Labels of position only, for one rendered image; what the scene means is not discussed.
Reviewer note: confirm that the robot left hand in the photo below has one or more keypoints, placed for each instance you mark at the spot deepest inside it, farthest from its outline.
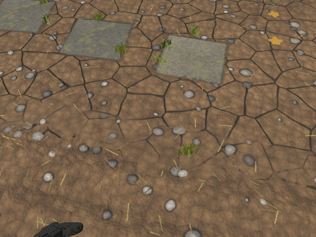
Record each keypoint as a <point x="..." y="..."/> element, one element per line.
<point x="64" y="229"/>

